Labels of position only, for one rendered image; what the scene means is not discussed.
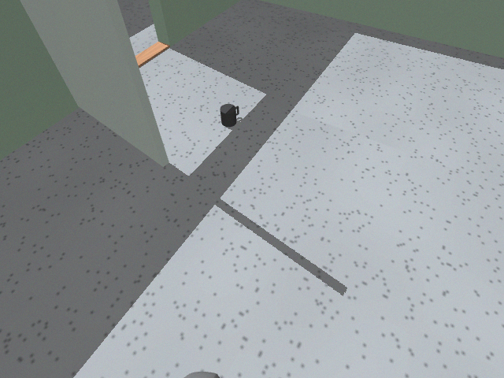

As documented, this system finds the mug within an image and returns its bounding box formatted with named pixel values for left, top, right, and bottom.
left=220, top=104, right=239, bottom=127

